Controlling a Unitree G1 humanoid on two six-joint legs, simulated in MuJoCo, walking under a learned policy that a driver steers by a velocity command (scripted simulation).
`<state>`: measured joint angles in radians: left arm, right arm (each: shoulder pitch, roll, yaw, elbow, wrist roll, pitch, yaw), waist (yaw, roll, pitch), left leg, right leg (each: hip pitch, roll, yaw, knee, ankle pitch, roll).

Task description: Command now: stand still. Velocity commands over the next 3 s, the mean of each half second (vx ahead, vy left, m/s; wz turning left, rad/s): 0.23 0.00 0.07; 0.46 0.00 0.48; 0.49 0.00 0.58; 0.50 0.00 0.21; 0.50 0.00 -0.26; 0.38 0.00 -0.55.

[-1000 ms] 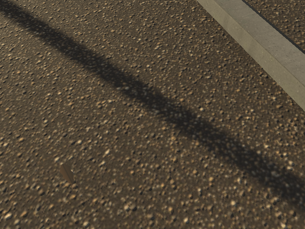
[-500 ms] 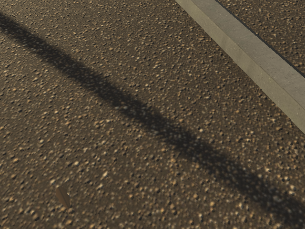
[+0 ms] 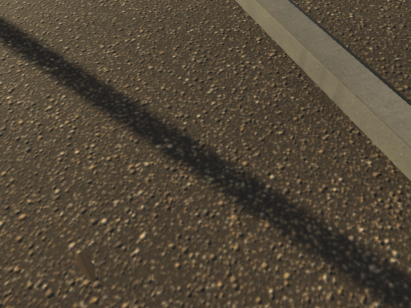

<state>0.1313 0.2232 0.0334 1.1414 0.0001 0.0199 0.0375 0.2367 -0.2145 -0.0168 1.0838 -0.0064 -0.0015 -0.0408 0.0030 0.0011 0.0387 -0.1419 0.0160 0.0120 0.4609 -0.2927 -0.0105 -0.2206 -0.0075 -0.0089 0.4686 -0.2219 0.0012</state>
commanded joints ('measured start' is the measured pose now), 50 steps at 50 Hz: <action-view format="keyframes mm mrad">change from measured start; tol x32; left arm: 1 7 104 14 -23 0 -7 4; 16 10 35 12 -79 -28 -109 -36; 21 535 230 73 61 -12 -139 -40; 50 132 138 46 -319 13 -139 -14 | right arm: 1 48 -98 -14 -16 0 -7 -4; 50 -69 -159 -82 -326 18 -94 63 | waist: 1 1 2 -6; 35 47 -62 122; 43 -145 159 -393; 50 41 -3 -35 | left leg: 1 -90 19 -13 -94 110 14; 17 -140 267 -424 -229 -396 228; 23 -760 0 -185 829 -134 90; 40 12 -106 117 155 198 216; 42 553 307 -736 -49 17 479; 50 -156 120 -326 -280 280 326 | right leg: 1 55 -27 26 -67 121 -27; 10 -115 -19 47 -25 -462 -82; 18 -16 14 -34 51 -176 -108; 21 503 -378 627 -234 3 -265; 34 155 -229 -127 -356 410 -121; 39 294 -272 -202 49 1127 -82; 41 -23 -183 -201 563 709 -28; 42 -415 56 -96 1009 -280 25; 50 -345 -129 87 627 -46 22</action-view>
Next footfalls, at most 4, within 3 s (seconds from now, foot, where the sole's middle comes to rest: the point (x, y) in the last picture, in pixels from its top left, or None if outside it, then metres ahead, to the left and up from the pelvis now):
0.82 left None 0.41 0.13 -0.78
1.30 right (198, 243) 0.74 0.06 -0.78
1.80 left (94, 234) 0.78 0.44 -0.78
2.34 right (106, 154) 1.17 0.46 -0.78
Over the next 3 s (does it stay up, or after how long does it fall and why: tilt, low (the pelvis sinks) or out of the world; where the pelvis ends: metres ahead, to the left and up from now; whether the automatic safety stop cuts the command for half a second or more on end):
stays up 1.24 0.64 0.00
